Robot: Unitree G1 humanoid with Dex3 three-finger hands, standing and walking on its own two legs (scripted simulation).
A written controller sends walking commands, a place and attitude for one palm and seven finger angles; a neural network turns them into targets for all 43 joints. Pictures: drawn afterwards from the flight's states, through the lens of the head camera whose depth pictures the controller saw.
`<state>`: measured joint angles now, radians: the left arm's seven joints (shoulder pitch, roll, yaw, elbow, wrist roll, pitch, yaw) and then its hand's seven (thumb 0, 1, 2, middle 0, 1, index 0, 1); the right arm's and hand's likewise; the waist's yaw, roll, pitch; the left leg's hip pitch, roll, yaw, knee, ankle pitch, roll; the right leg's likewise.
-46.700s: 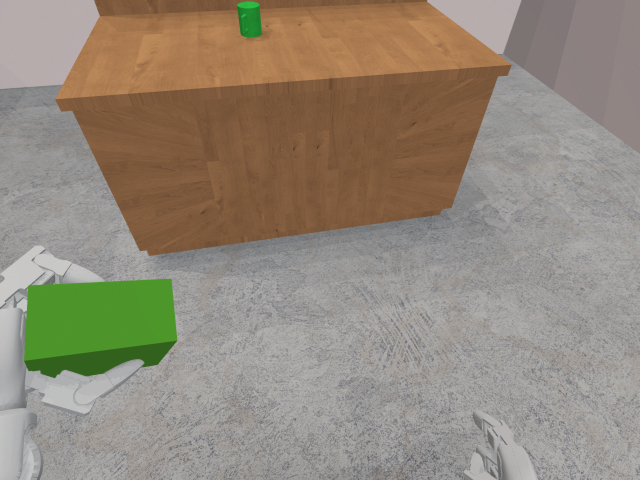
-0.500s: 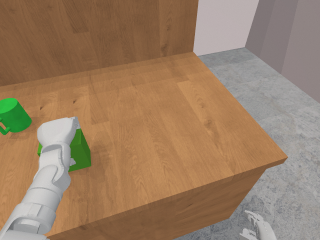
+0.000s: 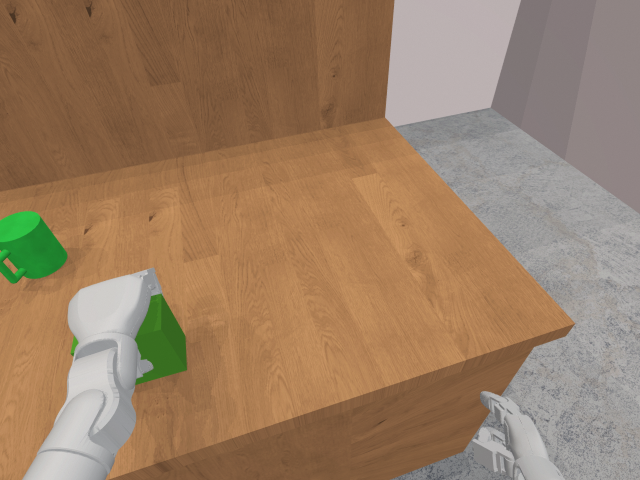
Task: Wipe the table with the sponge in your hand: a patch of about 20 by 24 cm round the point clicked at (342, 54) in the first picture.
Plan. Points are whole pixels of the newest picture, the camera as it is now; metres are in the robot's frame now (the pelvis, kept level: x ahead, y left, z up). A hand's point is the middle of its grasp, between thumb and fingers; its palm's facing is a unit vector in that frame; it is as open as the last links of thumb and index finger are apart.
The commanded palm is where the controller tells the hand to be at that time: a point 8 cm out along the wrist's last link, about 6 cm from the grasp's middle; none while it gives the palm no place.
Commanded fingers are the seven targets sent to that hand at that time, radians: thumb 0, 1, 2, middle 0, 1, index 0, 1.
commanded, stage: wipe back along the first lane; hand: left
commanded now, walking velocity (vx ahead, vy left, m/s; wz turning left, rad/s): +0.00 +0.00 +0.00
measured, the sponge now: (139, 349) +0.27 +0.30 +0.00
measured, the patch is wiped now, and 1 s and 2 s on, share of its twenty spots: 1.00 1.00 1.00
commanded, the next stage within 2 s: lift the sponge slowly off the table in 0.36 s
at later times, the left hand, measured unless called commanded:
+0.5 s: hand (132, 361) +0.23 +0.27 +0.05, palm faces +0.02 -0.10 -1.00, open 10.1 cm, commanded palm +0.19 +0.25 +0.09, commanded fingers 0.00 0.10 1.30 -1.20 -1.60 -1.20 -1.60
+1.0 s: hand (133, 366) +0.22 +0.26 +0.06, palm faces +0.01 -0.14 -0.99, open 10.1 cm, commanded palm +0.19 +0.26 +0.13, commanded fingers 0.00 0.10 1.30 -1.20 -1.60 -1.20 -1.60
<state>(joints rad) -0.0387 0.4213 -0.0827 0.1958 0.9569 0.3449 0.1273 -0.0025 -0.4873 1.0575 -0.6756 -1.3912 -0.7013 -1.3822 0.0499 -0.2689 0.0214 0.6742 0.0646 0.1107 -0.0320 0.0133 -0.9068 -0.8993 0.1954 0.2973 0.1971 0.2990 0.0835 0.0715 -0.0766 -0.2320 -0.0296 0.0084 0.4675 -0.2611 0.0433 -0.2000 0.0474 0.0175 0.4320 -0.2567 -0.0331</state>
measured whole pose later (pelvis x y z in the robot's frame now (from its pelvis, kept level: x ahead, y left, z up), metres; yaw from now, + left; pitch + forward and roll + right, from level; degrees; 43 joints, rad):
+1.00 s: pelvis -0.02 -0.01 +0.00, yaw +0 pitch -4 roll +0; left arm 0.09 0.40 -0.15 -0.01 0.93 0.42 0.07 0.00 -0.51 1.06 -0.71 -1.35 -0.74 -1.34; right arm 0.01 -0.25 0.05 0.71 0.04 0.09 -0.04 0.01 -0.91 -0.90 0.20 0.30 0.22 0.31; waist 0.12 0.09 -0.02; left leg -0.13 -0.02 0.00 0.42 -0.22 0.03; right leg -0.11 0.06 0.02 0.39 -0.22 -0.05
